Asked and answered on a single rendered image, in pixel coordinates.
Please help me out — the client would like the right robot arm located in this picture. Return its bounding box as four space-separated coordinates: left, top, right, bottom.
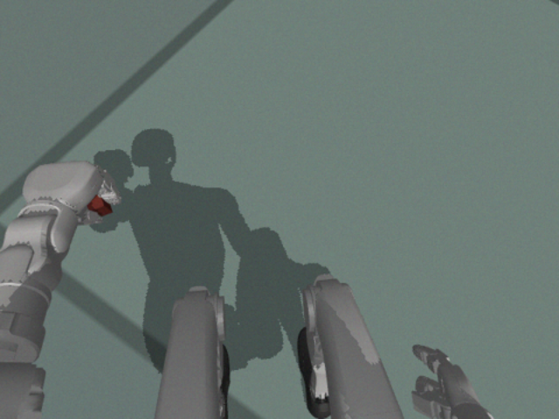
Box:
450 402 494 419

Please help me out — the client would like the small box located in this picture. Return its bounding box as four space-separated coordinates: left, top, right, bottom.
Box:
87 195 113 216

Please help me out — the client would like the right robot hand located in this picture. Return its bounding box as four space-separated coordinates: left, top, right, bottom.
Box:
411 345 481 419

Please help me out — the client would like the right robot foot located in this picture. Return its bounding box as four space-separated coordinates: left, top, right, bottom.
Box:
297 327 331 419

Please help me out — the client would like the left robot hand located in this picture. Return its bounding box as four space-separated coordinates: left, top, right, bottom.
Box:
23 161 121 225

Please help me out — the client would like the left robot arm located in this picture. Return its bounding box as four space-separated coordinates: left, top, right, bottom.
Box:
0 200 79 419

